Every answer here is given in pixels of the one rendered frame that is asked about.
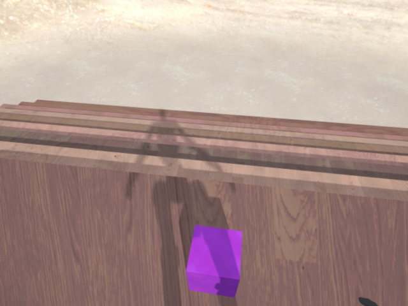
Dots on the carton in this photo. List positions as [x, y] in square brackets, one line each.
[214, 261]

